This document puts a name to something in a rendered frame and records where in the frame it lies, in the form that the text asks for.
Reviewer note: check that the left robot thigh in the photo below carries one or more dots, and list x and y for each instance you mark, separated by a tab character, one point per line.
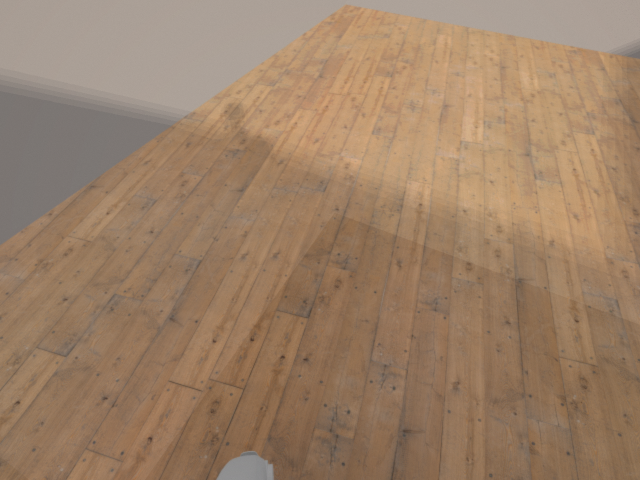
249	467

